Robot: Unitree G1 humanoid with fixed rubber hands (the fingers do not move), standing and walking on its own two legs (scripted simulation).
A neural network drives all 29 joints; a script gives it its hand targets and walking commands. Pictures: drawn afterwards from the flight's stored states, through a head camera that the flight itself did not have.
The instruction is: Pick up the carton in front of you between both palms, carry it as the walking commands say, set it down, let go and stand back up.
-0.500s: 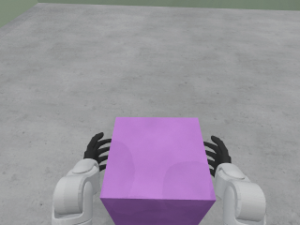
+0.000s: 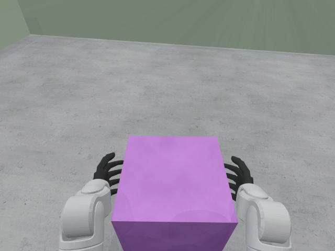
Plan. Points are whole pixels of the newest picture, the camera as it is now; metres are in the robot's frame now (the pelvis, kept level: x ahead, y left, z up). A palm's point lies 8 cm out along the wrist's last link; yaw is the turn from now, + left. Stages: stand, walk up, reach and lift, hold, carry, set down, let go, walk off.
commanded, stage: carry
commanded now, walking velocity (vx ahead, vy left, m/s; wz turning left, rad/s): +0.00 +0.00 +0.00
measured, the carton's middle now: (172, 201) +0.27 +0.00 +0.02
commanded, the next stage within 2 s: hold in 1.02 s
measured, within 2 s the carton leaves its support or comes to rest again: neither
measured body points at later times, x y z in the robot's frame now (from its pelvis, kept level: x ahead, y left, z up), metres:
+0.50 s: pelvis -0.02 +0.01 +0.00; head -0.04 +0.01 +0.45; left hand +0.28 +0.15 +0.05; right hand +0.27 -0.15 +0.05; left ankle -0.02 +0.11 -0.73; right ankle -0.06 -0.10 -0.73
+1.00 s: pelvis -0.04 +0.00 +0.00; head -0.05 +0.00 +0.45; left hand +0.27 +0.15 +0.04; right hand +0.27 -0.15 +0.04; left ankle -0.02 +0.11 -0.73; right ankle -0.06 -0.10 -0.73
